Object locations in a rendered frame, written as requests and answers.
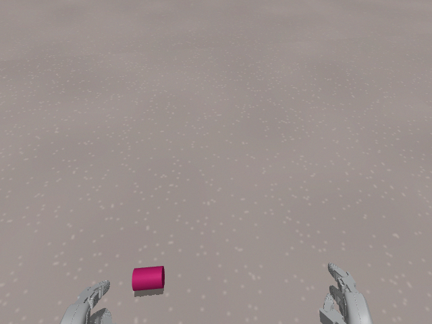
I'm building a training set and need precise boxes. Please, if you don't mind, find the can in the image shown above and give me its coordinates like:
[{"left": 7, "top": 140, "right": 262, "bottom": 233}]
[{"left": 132, "top": 266, "right": 165, "bottom": 291}]

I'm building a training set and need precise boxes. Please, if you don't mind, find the right robot hand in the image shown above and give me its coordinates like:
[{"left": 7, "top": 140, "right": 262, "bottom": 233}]
[{"left": 319, "top": 263, "right": 373, "bottom": 324}]

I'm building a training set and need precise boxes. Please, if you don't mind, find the left robot hand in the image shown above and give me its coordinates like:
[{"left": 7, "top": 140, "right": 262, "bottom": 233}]
[{"left": 60, "top": 280, "right": 116, "bottom": 324}]

